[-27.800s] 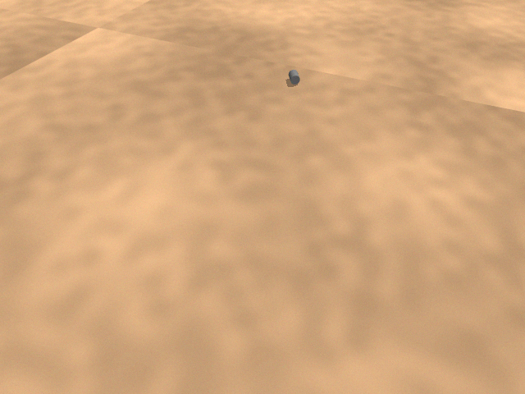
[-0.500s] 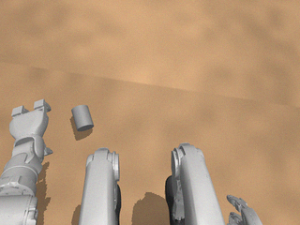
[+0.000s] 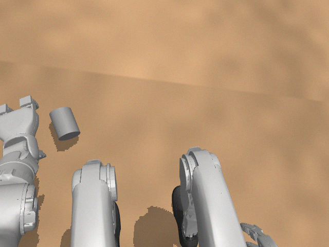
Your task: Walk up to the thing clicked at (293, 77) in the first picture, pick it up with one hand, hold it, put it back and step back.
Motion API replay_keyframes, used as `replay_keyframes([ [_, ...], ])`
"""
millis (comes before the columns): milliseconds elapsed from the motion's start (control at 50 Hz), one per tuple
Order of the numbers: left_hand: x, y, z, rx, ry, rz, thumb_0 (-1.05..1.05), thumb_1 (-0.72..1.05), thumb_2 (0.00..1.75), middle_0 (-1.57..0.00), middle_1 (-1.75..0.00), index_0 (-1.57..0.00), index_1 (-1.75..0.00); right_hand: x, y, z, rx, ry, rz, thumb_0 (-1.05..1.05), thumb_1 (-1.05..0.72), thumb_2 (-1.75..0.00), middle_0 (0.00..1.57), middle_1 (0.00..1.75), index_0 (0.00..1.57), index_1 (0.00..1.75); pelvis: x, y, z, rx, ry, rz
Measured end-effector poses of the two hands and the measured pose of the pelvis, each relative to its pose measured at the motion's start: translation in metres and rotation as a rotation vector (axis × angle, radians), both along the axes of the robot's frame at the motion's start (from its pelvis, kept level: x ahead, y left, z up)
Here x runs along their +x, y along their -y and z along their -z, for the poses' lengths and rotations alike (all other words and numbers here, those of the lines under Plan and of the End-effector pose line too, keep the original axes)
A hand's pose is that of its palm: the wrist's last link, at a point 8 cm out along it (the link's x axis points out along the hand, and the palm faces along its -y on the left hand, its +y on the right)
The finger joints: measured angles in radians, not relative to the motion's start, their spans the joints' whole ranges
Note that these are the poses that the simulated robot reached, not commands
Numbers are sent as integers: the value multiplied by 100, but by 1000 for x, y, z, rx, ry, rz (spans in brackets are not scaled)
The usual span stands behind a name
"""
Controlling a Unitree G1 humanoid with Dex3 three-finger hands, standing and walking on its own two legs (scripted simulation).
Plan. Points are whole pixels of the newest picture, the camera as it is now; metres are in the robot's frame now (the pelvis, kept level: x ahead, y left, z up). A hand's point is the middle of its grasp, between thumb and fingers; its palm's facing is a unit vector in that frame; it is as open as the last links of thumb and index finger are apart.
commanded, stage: rise first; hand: left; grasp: from above
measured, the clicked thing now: (65, 123) +0.48 +0.27 -0.33
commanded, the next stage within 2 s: none
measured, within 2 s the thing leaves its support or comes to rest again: neither
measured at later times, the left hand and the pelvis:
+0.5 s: hand (40, 131) +0.43 +0.29 -0.21, palm faces -0.39 -0.20 -0.90, open 14.1 cm; pelvis +0.01 +0.00 -0.02, yaw -1 degrees
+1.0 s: hand (44, 129) +0.44 +0.29 -0.22, palm faces -0.39 -0.20 -0.90, open 14.1 cm; pelvis +0.01 +0.00 -0.04, yaw -2 degrees
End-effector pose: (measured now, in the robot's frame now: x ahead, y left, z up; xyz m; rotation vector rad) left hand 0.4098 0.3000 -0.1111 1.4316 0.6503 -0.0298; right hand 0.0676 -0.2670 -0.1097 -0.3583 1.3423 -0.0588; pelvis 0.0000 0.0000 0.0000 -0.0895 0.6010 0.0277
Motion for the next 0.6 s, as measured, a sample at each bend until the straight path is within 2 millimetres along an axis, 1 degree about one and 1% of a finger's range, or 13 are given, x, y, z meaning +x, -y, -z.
replay_keyframes([
  [120,8,2,11,-5,-1,-11,0,-52,100,-10,-102,-10,-101,-3,-1,11,22,-28,-7,0,-90,-90,20,30,20,30,3,1,8,1,-7,4],
  [220,13,3,20,-11,2,-22,0,-52,100,-10,-103,-10,-102,-4,1,16,30,-49,-10,0,-90,-90,20,30,20,30,5,2,14,0,-10,7],
  [600,23,6,41,-23,0,-18,0,-53,99,-9,-104,-10,-102,-15,8,22,25,-95,-18,0,-91,-90,20,30,20,30,7,2,28,-9,-8,12],
])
